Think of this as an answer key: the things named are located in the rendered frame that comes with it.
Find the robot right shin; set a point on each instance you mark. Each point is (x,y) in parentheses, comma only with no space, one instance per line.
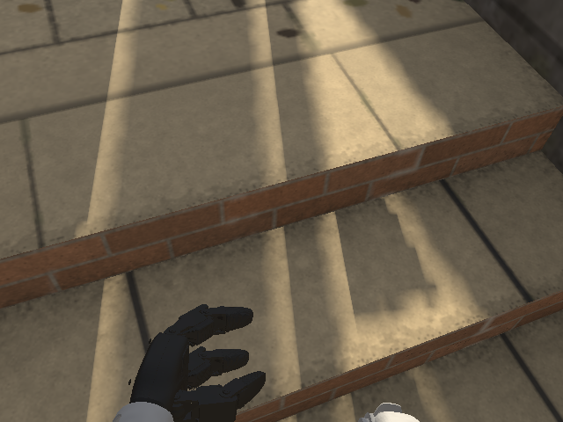
(387,407)

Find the robot left forearm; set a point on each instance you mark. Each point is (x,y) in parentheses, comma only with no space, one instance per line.
(143,412)

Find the left robot hand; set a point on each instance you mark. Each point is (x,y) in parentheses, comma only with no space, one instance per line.
(168,369)

